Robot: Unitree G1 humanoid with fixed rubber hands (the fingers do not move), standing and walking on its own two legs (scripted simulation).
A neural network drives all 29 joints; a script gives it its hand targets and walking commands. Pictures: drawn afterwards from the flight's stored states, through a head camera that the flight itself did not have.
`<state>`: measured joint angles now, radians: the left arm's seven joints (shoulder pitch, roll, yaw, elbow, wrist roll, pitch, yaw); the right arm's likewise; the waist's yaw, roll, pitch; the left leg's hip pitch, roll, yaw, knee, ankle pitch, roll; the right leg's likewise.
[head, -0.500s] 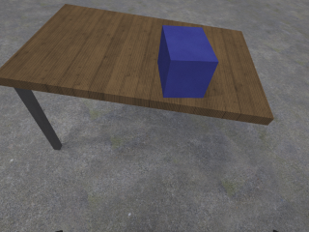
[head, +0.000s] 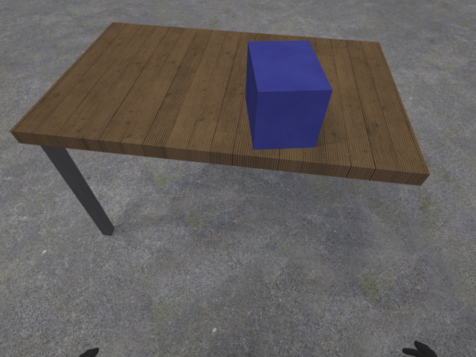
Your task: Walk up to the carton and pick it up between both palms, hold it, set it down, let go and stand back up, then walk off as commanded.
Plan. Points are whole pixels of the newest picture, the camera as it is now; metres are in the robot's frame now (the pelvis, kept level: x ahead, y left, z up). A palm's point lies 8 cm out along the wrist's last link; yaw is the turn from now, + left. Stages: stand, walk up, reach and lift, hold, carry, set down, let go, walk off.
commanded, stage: walk off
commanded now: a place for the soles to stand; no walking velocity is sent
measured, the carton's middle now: (281, 94) +0.78 +0.00 +0.00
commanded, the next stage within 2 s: stand in 0.06 s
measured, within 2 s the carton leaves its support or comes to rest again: neither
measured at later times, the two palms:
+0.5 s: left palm out of the picture +0.03 +0.31 -0.11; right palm out of the picture +0.15 -0.28 -0.08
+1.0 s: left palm out of the picture +0.01 +0.30 -0.10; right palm out of the picture +0.12 -0.29 -0.08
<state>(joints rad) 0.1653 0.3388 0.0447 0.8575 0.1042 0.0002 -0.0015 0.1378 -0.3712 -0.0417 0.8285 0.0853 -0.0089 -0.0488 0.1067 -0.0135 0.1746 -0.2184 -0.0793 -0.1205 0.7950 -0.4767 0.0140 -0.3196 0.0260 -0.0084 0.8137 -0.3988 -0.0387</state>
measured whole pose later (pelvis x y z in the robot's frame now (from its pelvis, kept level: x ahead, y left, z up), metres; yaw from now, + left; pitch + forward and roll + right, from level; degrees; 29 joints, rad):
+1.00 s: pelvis -0.03 +0.00 +0.02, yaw +0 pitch -3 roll +0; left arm 0.13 0.34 0.04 1.10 0.10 -0.03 0.00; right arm 0.07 -0.37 -0.03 1.00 0.09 -0.01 -0.01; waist 0.11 0.00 0.07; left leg -0.23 -0.07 -0.12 0.60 -0.32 0.01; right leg -0.32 0.03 0.00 0.59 -0.23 -0.03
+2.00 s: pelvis -0.03 +0.00 +0.02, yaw +0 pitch -2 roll +1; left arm 0.13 0.34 0.04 1.12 0.10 -0.03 0.00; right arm 0.10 -0.37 -0.02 1.01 0.08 -0.01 -0.01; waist 0.11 0.01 0.04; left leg -0.23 -0.06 -0.12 0.57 -0.30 0.00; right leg -0.32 0.03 0.00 0.57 -0.21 -0.04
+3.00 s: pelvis -0.03 +0.00 +0.03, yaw +0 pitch -2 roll +1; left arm 0.13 0.34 0.04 1.13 0.10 -0.02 0.00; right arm 0.10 -0.37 -0.02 1.01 0.08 -0.01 -0.01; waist 0.11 0.01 0.04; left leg -0.23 -0.06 -0.12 0.56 -0.30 0.00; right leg -0.32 0.03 0.00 0.56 -0.21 -0.04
